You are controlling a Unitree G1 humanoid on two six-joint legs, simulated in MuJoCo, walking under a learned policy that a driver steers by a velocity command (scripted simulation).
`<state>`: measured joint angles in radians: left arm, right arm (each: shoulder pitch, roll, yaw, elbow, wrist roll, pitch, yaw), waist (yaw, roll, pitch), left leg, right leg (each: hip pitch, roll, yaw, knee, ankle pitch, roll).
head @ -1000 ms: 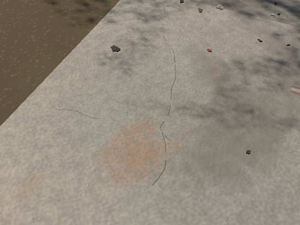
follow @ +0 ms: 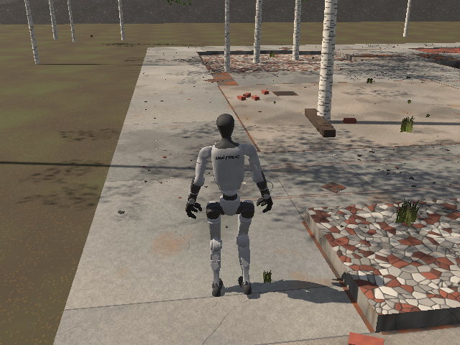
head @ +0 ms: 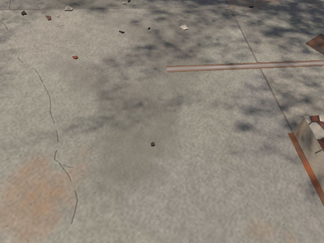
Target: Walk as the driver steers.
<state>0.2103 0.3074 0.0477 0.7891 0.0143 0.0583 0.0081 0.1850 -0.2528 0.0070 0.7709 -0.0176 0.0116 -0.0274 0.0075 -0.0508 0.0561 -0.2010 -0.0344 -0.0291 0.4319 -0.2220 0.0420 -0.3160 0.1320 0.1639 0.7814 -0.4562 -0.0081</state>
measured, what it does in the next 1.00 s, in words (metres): walks ahead: right foot, then left foot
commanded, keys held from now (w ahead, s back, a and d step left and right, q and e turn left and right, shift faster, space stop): no key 0.08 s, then w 0.92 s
